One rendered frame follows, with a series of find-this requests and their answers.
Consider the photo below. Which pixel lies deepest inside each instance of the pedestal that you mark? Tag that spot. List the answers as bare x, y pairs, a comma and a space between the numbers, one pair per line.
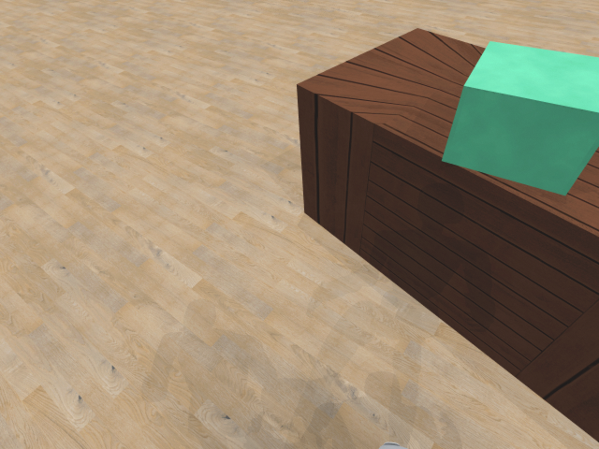
513, 268

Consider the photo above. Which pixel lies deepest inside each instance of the carton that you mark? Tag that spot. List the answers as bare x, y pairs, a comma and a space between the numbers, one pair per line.
528, 115

